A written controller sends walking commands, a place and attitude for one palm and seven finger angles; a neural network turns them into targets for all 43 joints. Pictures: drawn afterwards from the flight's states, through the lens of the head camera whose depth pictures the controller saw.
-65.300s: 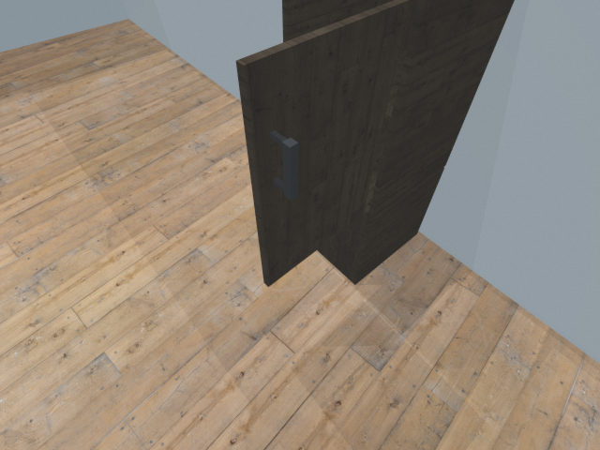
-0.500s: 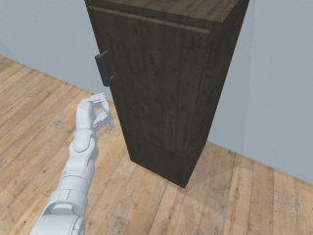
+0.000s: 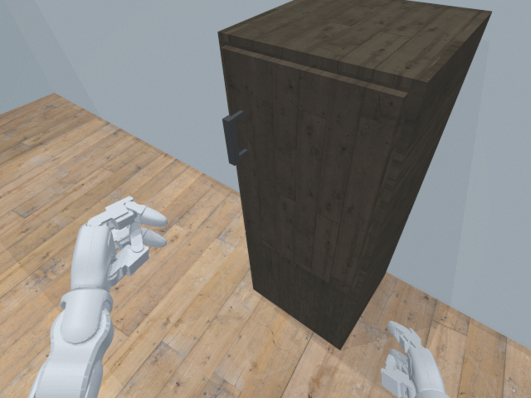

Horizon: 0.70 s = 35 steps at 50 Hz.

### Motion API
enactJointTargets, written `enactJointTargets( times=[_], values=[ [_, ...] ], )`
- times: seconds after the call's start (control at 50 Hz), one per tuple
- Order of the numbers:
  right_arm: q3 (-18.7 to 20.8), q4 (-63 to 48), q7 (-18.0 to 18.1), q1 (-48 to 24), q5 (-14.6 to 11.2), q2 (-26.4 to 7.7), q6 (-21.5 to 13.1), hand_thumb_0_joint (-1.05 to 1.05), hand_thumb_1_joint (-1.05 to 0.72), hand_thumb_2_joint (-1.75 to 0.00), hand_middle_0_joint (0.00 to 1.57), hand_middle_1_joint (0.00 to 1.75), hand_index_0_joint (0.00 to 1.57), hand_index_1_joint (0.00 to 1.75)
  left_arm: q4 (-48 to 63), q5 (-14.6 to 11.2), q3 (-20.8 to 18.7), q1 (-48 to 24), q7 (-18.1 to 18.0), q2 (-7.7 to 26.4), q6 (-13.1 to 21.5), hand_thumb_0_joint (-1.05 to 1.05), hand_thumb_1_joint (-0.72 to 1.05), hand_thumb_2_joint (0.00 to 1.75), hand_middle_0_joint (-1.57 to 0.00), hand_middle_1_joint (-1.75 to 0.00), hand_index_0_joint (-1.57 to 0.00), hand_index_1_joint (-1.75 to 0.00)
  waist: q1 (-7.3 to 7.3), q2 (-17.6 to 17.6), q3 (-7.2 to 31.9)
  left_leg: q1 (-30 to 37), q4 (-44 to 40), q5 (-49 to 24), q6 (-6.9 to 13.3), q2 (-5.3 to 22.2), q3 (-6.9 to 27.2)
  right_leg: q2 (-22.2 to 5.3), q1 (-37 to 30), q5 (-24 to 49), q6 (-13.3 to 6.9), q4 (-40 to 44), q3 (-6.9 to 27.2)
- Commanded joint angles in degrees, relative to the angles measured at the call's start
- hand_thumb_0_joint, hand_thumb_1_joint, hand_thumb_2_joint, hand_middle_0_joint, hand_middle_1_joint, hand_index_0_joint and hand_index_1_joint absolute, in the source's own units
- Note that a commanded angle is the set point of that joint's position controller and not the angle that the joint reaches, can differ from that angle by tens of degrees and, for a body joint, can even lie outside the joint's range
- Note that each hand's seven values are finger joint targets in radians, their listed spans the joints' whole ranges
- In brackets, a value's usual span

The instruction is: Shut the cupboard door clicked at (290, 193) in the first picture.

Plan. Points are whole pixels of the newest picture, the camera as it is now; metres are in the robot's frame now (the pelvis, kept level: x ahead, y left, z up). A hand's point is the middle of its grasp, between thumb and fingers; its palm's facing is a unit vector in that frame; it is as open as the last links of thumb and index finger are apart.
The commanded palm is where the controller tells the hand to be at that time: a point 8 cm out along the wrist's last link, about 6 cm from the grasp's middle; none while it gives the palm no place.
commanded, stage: draw the hand back to the body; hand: left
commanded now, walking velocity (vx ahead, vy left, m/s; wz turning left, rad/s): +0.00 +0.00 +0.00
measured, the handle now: (236, 137) +0.64 +0.14 +0.05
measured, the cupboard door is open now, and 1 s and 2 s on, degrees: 0 0 0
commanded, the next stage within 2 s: step back with the hand held close in 0.72 s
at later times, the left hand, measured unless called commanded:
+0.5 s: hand (38, 285) +0.19 +0.28 +0.17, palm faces +0.50 -0.75 -0.42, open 7.1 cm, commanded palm +0.14 +0.31 +0.17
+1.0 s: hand (54, 282) +0.20 +0.27 +0.16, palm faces +0.43 -0.77 -0.47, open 7.4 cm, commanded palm +0.14 +0.30 +0.17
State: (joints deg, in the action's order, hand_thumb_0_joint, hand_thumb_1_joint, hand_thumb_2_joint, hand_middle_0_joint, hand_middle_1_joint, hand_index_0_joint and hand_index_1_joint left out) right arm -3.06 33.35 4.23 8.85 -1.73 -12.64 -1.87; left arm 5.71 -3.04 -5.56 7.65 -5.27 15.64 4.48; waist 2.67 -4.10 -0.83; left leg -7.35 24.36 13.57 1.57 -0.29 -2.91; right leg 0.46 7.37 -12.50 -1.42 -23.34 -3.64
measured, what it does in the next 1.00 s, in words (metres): stands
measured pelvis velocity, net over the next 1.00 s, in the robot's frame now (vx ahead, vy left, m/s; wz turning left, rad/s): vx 0.00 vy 0.00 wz -0.01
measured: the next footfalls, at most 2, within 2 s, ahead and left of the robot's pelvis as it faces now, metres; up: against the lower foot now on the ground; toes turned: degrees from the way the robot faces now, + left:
none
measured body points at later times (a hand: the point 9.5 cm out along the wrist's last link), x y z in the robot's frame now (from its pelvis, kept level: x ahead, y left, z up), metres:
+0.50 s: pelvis +0.01 +0.01 +0.00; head -0.02 -0.03 +0.45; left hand +0.15 +0.31 +0.19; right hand +0.20 -0.22 -0.09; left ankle +0.00 +0.10 -0.74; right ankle +0.01 -0.10 -0.74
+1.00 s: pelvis +0.00 +0.00 +0.00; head -0.01 -0.02 +0.45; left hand +0.17 +0.31 +0.18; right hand +0.17 -0.23 -0.09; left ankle +0.00 +0.10 -0.74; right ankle +0.01 -0.10 -0.74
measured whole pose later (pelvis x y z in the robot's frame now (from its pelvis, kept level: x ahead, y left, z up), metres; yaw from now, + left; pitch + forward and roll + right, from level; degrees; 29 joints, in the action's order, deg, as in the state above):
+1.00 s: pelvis +0.00 +0.00 +0.00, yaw -1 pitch -1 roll -1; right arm 0.0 35.2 4.2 11.2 -1.1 -14.4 -3.4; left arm 20.7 -3.0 -21.8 28.6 -7.0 20.6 9.1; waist 1.5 -5.3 0.5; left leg -12.3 27.6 14.6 1.8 0.7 -3.2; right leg 1.4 11.0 -11.6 -1.3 -23.3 -3.3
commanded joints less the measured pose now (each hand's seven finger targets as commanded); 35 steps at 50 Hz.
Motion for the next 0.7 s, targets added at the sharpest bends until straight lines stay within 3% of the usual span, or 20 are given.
enactJointTargets(
  times=[0.0,0.08,0.14,0.26,0.32,0.34,0.38,0.42,0.46,0.56,0.58,0.64,0.68],
  values=[
    [2.6,-8.1,0.1,-6.0,0.7,-5.8,-2.7,0.00,-0.90,-0.90,0.20,0.30,0.20,0.30,16.4,-0.7,-7.3,-4.4,-0.6,8.8,3.1,0.00,0.90,0.90,-0.64,-0.78,-0.64,-0.78,-0.52,3.8,8.0,2.2,-4.7,-11.8,-0.4,1.2,2.0,-0.2,-4.2,10.5,0.5,3.6,1.8],
    [3.0,-7.8,-0.3,-6.7,0.7,-6.0,-2.3,0.00,-0.90,-0.90,0.20,0.30,0.20,0.30,18.4,-0.6,-10.9,2.7,-0.3,10.4,2.7,0.00,0.90,0.90,-0.53,-0.66,-0.53,-0.66,0.13,3.6,5.3,1.4,-4.9,-12.6,-0.6,1.4,1.9,-0.1,-3.8,10.5,0.5,4.5,1.9],
    [3.2,-8.0,-0.4,-6.4,0.9,-5.7,-2.5,0.00,-0.90,-0.90,0.20,0.30,0.20,0.30,23.7,-0.5,-14.2,4.4,-0.8,12.4,3.3,0.00,0.90,0.90,-0.45,-0.57,-0.45,-0.57,0.37,0.5,7.2,1.8,-4.7,-13.6,-1.1,1.5,2.2,-0.3,-4.7,10.6,0.5,3.6,1.6],
    [3.8,-7.5,-0.3,-5.7,1.0,-5.7,-4.5,0.00,-0.90,-0.90,0.20,0.30,0.20,0.30,30.2,-0.4,-20.7,12.5,-2.0,16.4,4.2,0.00,0.90,0.90,-0.28,-0.39,-0.28,-0.39,1.05,-1.6,8.1,1.9,-3.5,-17.5,-1.3,1.7,2.5,-0.3,-4.8,12.1,0.6,3.1,1.5],
    [4.1,-7.0,-0.3,-5.2,1.0,-5.7,-5.4,0.00,-0.90,-0.90,0.20,0.30,0.20,0.30,29.9,-0.7,-23.5,17.1,-2.5,17.4,4.4,0.00,0.90,0.90,-0.20,-0.30,-0.20,-0.30,1.17,-1.1,6.0,0.7,-3.5,-16.3,-1.4,1.7,2.3,-0.5,-4.0,11.2,0.7,3.3,1.4],
    [4.0,-6.5,-0.3,-5.1,1.0,-5.8,-5.5,0.00,-0.90,-0.90,0.20,0.30,0.20,0.30,28.5,-0.6,-20.8,17.0,-2.2,14.5,4.4,0.00,0.90,0.90,-0.20,-0.30,-0.20,-0.30,0.49,0.2,3.7,0.2,-3.7,-15.5,-1.4,1.8,2.3,-0.4,-2.6,10.3,0.7,3.5,1.3],
    [4.5,-5.9,-0.2,-5.0,0.9,-6.5,-6.1,0.00,-0.90,-0.90,0.20,0.30,0.20,0.30,27.2,-0.3,-18.2,14.8,-2.0,12.2,4.2,0.00,0.90,0.90,-0.20,-0.30,-0.20,-0.30,-0.39,0.2,1.6,0.7,-4.0,-13.2,-1.0,2.1,2.1,-0.4,-0.1,8.3,1.0,4.6,1.6],
    [4.7,-5.6,0.0,-4.5,0.8,-7.0,-6.2,0.00,-0.90,-0.90,0.20,0.30,0.20,0.30,26.0,0.0,-17.8,12.3,-2.5,12.3,4.2,0.00,0.90,0.90,-0.20,-0.30,-0.20,-0.30,-0.77,0.9,-0.3,-0.1,-5.0,-9.3,-1.1,2.0,2.7,-0.4,1.1,4.9,1.0,4.6,1.2],
    [4.9,-5.6,0.3,-4.5,0.8,-7.2,-6.5,0.00,-0.90,-0.90,0.20,0.30,0.20,0.30,25.4,0.2,-18.2,11.6,-2.7,12.8,4.5,0.00,0.90,0.90,-0.20,-0.30,-0.20,-0.30,-0.40,3.2,1.1,0.2,-5.3,-7.9,-0.7,1.9,2.7,-0.3,0.6,3.8,1.0,4.6,1.2],
    [4.6,-6.1,0.6,-5.5,1.2,-6.3,-7.1,0.00,-0.90,-0.90,0.20,0.30,0.20,0.30,28.5,0.2,-20.3,12.6,-3.0,15.0,5.4,0.00,0.90,0.90,-0.20,-0.30,-0.20,-0.30,0.87,2.1,6.1,1.0,-4.9,-8.0,-0.4,1.1,2.2,-0.7,-2.9,4.6,0.8,4.3,1.7],
    [4.6,-5.7,0.6,-5.7,1.2,-6.5,-7.2,0.00,-0.90,-0.90,0.20,0.30,0.20,0.30,28.7,0.3,-21.3,13.1,-3.1,16.4,5.3,0.00,0.90,0.90,-0.20,-0.30,-0.20,-0.30,1.11,0.3,5.8,0.6,-4.7,-7.7,-0.4,1.1,2.0,-0.7,-3.2,4.4,0.7,4.7,2.2],
    [4.1,-5.7,0.4,-5.9,1.2,-5.7,-7.5,0.00,-0.90,-0.90,0.20,0.30,0.20,0.30,29.0,0.3,-20.9,13.3,-3.1,15.5,5.6,0.00,0.90,0.90,-0.20,-0.30,-0.20,-0.30,0.95,-2.2,2.8,-0.7,-5.2,-6.8,-0.9,1.1,2.3,-0.7,-2.5,3.6,0.5,4.9,2.0],
    [4.1,-5.4,0.4,-5.9,1.2,-6.0,-7.7,0.00,-0.90,-0.90,0.20,0.30,0.20,0.30,28.4,0.3,-21.5,13.3,-3.1,16.1,5.5,0.00,0.90,0.90,-0.20,-0.30,-0.20,-0.30,0.94,-2.0,1.6,-1.1,-5.1,-6.7,-0.9,1.2,2.3,-0.6,-2.1,3.4,0.4,5.5,2.2]
  ],
)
